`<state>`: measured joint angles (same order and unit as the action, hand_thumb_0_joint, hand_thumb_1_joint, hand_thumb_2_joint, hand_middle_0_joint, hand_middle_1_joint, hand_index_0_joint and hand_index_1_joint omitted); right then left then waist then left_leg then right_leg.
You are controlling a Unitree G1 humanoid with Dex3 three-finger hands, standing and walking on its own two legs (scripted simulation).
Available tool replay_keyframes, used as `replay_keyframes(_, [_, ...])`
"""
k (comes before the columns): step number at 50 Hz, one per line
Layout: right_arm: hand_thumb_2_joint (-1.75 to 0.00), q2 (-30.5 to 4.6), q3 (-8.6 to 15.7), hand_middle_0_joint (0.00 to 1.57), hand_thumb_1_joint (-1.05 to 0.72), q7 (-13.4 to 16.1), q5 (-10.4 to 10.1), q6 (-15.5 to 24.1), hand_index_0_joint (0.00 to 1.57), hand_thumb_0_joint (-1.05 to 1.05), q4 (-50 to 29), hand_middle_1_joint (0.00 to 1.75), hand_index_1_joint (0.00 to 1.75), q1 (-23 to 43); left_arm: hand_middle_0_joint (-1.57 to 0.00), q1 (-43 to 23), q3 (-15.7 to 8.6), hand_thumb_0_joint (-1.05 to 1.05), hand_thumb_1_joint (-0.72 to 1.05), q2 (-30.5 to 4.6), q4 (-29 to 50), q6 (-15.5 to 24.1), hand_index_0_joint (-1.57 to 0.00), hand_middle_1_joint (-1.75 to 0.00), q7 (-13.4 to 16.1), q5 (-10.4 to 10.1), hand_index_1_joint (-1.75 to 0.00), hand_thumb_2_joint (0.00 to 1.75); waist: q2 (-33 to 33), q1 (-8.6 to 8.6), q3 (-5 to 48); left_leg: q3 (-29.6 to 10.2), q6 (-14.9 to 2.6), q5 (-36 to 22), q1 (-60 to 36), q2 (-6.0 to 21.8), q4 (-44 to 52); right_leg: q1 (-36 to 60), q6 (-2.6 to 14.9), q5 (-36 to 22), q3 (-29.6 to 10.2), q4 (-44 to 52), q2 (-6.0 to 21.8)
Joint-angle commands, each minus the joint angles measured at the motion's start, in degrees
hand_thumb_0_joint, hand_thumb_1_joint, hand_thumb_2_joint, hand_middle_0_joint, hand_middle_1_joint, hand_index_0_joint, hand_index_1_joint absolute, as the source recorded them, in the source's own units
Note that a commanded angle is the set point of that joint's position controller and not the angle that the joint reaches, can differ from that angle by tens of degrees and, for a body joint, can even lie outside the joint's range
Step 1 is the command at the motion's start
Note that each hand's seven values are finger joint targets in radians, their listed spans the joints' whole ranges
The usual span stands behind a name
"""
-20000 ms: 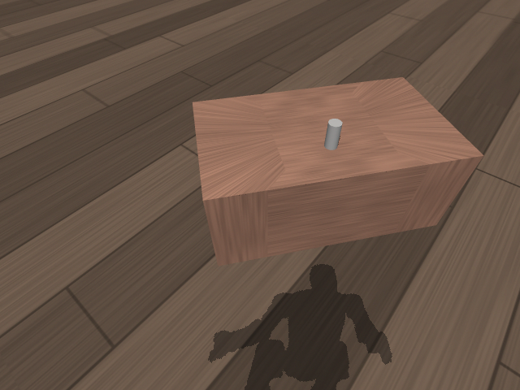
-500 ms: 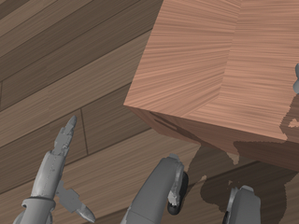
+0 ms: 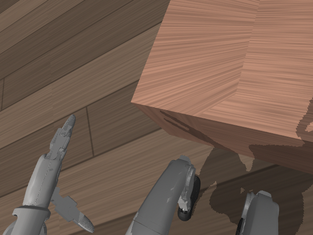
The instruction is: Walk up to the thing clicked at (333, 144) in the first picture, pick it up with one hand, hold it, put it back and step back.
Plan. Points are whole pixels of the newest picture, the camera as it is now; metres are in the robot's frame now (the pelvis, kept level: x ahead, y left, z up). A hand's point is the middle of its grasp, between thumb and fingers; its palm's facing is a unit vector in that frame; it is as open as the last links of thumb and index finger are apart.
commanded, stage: open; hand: right
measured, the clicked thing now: out of the picture +0.57 -0.20 -0.05
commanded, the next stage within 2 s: withdraw in 0.32 s
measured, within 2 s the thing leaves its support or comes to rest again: neither
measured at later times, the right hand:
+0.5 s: hand out of the picture +0.57 -0.19 -0.04, palm faces +0.14 +0.99 +0.01, open 14.5 cm
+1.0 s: hand out of the picture +0.58 -0.25 +0.09, palm faces +0.19 +0.98 -0.08, open 17.3 cm
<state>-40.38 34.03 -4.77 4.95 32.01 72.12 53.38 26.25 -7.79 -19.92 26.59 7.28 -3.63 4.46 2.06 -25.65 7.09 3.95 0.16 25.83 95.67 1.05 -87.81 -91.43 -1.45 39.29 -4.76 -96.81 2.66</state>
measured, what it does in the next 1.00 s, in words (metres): rises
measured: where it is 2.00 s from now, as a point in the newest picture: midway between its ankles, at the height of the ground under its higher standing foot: (212, 227)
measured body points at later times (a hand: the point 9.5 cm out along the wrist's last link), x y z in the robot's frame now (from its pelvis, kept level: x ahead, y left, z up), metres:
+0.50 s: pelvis +0.00 -0.01 +0.00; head +0.21 -0.08 +0.39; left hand +0.17 +0.26 +0.13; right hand +0.55 -0.25 -0.03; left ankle +0.12 +0.13 -0.52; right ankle +0.03 -0.13 -0.52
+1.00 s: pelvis +0.01 +0.00 +0.06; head +0.19 -0.06 +0.46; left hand +0.18 +0.26 +0.11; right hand +0.56 -0.31 +0.09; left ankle +0.11 +0.13 -0.52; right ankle +0.03 -0.13 -0.52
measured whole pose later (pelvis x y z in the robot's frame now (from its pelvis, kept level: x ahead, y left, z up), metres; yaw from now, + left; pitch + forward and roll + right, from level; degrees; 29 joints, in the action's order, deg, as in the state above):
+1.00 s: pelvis +0.01 +0.00 +0.06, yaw +0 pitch +29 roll +5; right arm -45.9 31.0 -7.7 5.5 20.2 75.0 58.7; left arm 22.8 -1.1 -17.0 14.6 2.6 -0.6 2.7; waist 0.6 -20.5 7.0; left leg 3.7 0.6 23.4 81.9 0.3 -76.0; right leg -78.2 -1.0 36.3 -4.0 -85.0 3.2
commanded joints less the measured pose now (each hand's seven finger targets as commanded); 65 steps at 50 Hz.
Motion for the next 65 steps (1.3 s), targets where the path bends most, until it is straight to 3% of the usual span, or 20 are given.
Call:
replay_keyframes(1, [-0.58, -11.7, -0.6, 1.11, 0.01, -0.5, -0.5, 2.7, 1.11, 0.00, -11.4, 0.84, 0.84, 20.2, -0.06, 4.6, -9.2, 0.00, -0.52, -10.1, 10.5, 2.7, -0.07, -0.06, 1.6, -0.7, -0.05, 0.02, -21.3, 0.05, 35.6, -2.9, -1.57, -9.4, -31.0, -1.7, 8.3, 16.2, 1.86, -14.1, 1.2, 13.0, -1.3])
replay_keyframes(8, [-0.29, -11.8, -0.6, 0.79, 0.35, -0.2, -0.7, 2.1, 0.79, 0.00, -12.2, 0.53, 0.53, 21.3, -0.06, 4.8, -9.3, 0.00, -0.56, -10.1, 9.2, 2.9, -0.06, -0.05, 1.8, -0.8, -0.05, 0.05, -22.0, 0.73, 35.8, -2.5, -1.75, -10.3, -30.6, -1.9, 7.6, 15.9, 1.78, -15.1, 1.2, 12.9, -1.5])
replay_keyframes(21, [-0.17, -10.4, -1.4, 0.31, 0.42, 0.5, -0.3, 2.4, 0.31, 0.00, -12.1, 0.24, 0.24, 20.6, -0.06, 4.3, -9.5, 0.00, -0.57, -10.5, 8.2, 2.9, -0.05, -0.05, 1.9, -0.5, -0.06, 0.06, -23.7, 0.08, 34.5, -0.6, -2.20, -11.3, -26.4, -2.1, 6.3, 21.0, 1.18, -19.4, 0.4, 13.3, -1.1])
replay_keyframes(25, [-0.22, -12.0, -1.2, 0.22, 0.40, 0.6, 0.0, 2.5, 0.22, 0.00, -14.2, 0.23, 0.23, 23.3, -0.06, 4.6, -7.6, 0.00, -0.55, -9.2, 7.6, 2.7, -0.05, -0.05, 1.7, -0.6, -0.05, 0.05, -25.5, 1.07, 35.2, -0.6, -2.23, -9.9, -25.0, -2.0, 6.1, 22.5, 0.96, -19.4, 0.2, 13.8, -1.0])
replay_keyframes(27, [-0.18, -15.5, 0.1, 0.20, 0.40, 0.8, 0.1, 2.4, 0.20, 0.00, -18.1, 0.20, 0.20, 24.9, -0.06, 4.0, -8.7, 0.00, -0.54, -10.4, 9.0, 2.6, -0.05, -0.05, 1.9, -0.5, -0.05, 0.04, -27.8, 1.92, 40.4, -0.9, -2.24, -11.1, -27.0, -2.0, 6.4, 26.3, 0.85, -21.7, 0.4, 13.7, -0.9])
replay_keyframes(35, [-0.05, -18.6, 0.6, 0.06, 0.57, -0.1, -1.0, -2.5, 0.07, 0.00, -22.4, 0.07, 0.07, 25.8, -0.05, 4.4, -7.4, 0.00, -0.55, -9.9, 3.2, 0.7, -0.05, -0.04, 2.5, -1.3, -0.05, 0.05, -29.0, 4.98, 42.0, -1.6, -2.14, -13.2, -33.7, -2.1, 10.9, 30.4, 0.70, -24.3, 1.0, 17.2, -1.1])
replay_keyframes(38, [-0.05, -14.3, -2.0, 0.06, 0.58, -1.4, -1.4, -4.6, 0.06, 0.00, -16.1, 0.06, 0.06, 22.9, -0.05, 3.1, -5.1, 0.00, -0.55, -8.4, 0.2, -0.1, -0.05, -0.04, 2.9, -1.4, -0.05, 0.05, -24.9, 5.06, 35.2, -1.1, -2.21, -11.4, -33.3, -2.4, 13.0, 27.9, 0.74, -21.7, 1.0, 19.9, -1.2])
replay_keyframes(44, [-0.06, -15.3, -2.4, 0.05, 0.55, -3.6, -2.3, -5.9, 0.06, 0.00, -10.3, 0.06, 0.06, 25.6, -0.05, -1.1, -1.7, 0.00, -0.55, -7.0, -1.6, -0.4, -0.05, -0.05, 4.1, -1.3, -0.05, 0.04, -18.1, 4.22, 29.8, -1.6, -1.74, -9.5, -36.0, -2.5, 17.5, 26.5, 1.69, -17.3, 0.5, 23.0, -0.7])
replay_keyframes(47, [-0.06, -11.7, -4.3, 0.06, 0.44, -5.6, -3.2, -6.7, 0.07, 0.00, -3.8, 0.06, 0.06, 22.8, -0.07, 0.6, 0.6, 0.00, -0.59, -5.7, -4.4, -0.2, -0.06, -0.06, 4.1, -1.3, -0.08, 0.08, -15.1, 3.35, 24.6, -1.9, -1.44, -7.1, -35.1, -2.6, 19.1, 24.1, 2.00, -14.0, 0.5, 24.5, -0.6])
replay_keyframes(48, [-0.06, -28.0, -1.0, 0.05, 0.46, -2.1, 3.3, -11.6, 0.06, 0.00, -1.7, 0.06, 0.06, 20.0, -0.07, -2.4, -0.8, 0.00, -0.57, -8.1, 1.8, -2.0, -0.07, -0.06, 4.3, -2.6, -0.07, 0.06, -18.2, 9.34, 31.1, -3.3, -1.52, -6.8, -42.2, -2.3, 22.1, 30.9, 1.33, -15.9, 1.4, 28.8, -0.9])
replay_keyframes(49, [-0.06, -26.5, -2.0, 0.05, 0.48, 0.2, 2.6, -13.2, 0.06, 0.00, -6.8, 0.06, 0.06, 27.5, -0.07, 1.5, -0.5, 0.00, -0.56, -8.0, 1.6, -3.4, -0.06, -0.07, 4.3, -2.5, -0.07, 0.06, -20.2, 6.47, 33.2, -2.7, -1.30, -9.0, -42.6, -2.5, 22.6, 33.9, 1.24, -18.0, 1.3, 29.1, -0.5])
replay_keyframes(50, [-0.06, -20.8, -5.1, 0.05, 0.51, 0.6, 2.6, -14.4, 0.06, 0.00, -6.8, 0.06, 0.06, 30.1, -0.07, 5.6, 0.6, 0.00, -0.58, -6.6, -1.3, -4.2, -0.06, -0.06, 3.6, -2.1, -0.07, 0.07, -21.5, 5.14, 32.9, -2.1, -1.32, -11.2, -41.7, -2.8, 22.5, 35.9, 1.33, -20.5, 1.5, 28.9, -0.7])
replay_keyframes(51, [-0.06, -18.6, -6.7, 0.05, 0.51, 0.8, 2.9, -15.7, 0.06, 0.00, -6.1, 0.06, 0.06, 29.8, -0.07, 6.0, 0.3, 0.00, -0.57, -6.2, -1.2, -4.9, -0.06, -0.06, 3.2, -2.1, -0.07, 0.07, -19.8, 4.89, 33.0, -1.8, -1.10, -12.4, -42.8, -2.9, 23.4, 36.2, 1.50, -20.9, 1.7, 29.1, -0.9])
replay_keyframes(54, [-0.06, -27.5, -3.5, 0.05, 0.54, 3.6, 4.0, -19.0, 0.06, 0.00, -10.1, 0.06, 0.06, 30.1, -0.06, 4.5, -1.3, 0.00, -0.57, -8.1, -5.1, -6.2, -0.04, -0.05, 3.3, -2.9, -0.07, 0.09, -22.4, 8.12, 37.6, -1.3, -1.49, -16.9, -45.6, -2.8, 24.2, 41.5, 1.18, -28.0, 1.9, 29.8, -1.1])
replay_keyframes(55, [-0.06, -28.4, -3.0, 0.04, 0.54, 4.3, 4.2, -19.7, 0.06, 0.00, -11.1, 0.06, 0.06, 30.0, -0.05, 2.3, -1.8, 0.00, -0.49, -8.5, -5.2, -6.6, -0.03, -0.05, 3.4, -3.0, -0.06, 0.10, -22.1, 9.15, 39.4, -1.6, -1.49, -18.6, -47.3, -2.7, 24.5, 42.1, 1.14, -29.7, 2.1, 29.9, -1.0])
replay_keyframes(57, [-0.07, -26.3, -3.6, 0.05, 0.53, 5.3, 4.0, -21.1, 0.05, 0.00, -7.6, 0.06, 0.06, 26.5, -0.13, 0.4, -1.7, 0.00, -0.33, -8.2, -10.2, -7.3, -0.13, -0.18, 3.3, -3.3, -0.18, 0.26, -21.5, 10.88, 35.4, -1.2, -1.74, -18.4, -47.7, -2.7, 25.9, 42.0, 0.97, -30.3, 2.6, 31.6, -1.1])
replay_keyframes(60, [-0.09, -23.5, -5.1, 0.06, 0.48, 6.6, 3.8, -21.9, 0.06, 0.00, -4.0, 0.06, 0.06, 26.3, -0.13, -6.8, 3.4, 0.00, -0.09, -5.5, -11.0, -7.7, -0.13, -0.19, 3.2, -3.8, -0.19, 0.50, -17.4, 11.51, 32.4, -1.2, -1.60, -17.9, -51.8, -2.9, 28.5, 39.5, 1.01, -27.6, 2.9, 34.3, -1.0])
replay_keyframes(61, [-0.09, -22.5, -5.6, 0.06, 0.49, 6.8, 3.8, -22.0, 0.06, 0.00, -3.4, 0.06, 0.06, 26.0, -0.13, -9.8, 6.2, 0.00, -0.01, -4.0, -10.3, -7.7, -0.12, -0.18, 3.0, -3.8, -0.18, 0.48, -16.9, 13.00, 33.9, -1.7, -1.42, -17.8, -54.7, -2.9, 29.3, 39.2, 1.15, -26.9, 3.5, 35.0, -1.2])
replay_keyframes(63, [-0.08, -17.2, -8.2, 0.06, 0.50, 6.6, 3.1, -22.2, 0.06, 0.00, -1.0, 0.06, 0.06, 23.5, -0.13, -10.9, 10.5, 0.00, 0.15, -0.7, -10.1, -7.7, -0.13, -0.19, 2.6, -3.8, -0.19, 0.53, -16.5, 13.42, 33.6, -1.5, -1.42, -19.1, -57.4, -3.2, 30.2, 40.8, 0.84, -28.6, 3.9, 36.4, -1.1])
replay_keyframes(65, [-0.09, -16.2, -8.3, 0.06, 0.48, 6.3, 2.6, -22.6, 0.06, 0.00, -1.9, 0.06, 0.06, 17.9, -0.14, -8.5, 11.5, 0.00, 0.27, -0.3, -8.5, -7.8, -0.13, -0.20, 2.2, -4.2, -0.20, 0.54, -16.3, 13.73, 36.0, -1.5, -1.26, -22.9, -61.1, -3.3, 31.0, 44.3, 0.62, -32.3, 4.3, 37.3, -1.2])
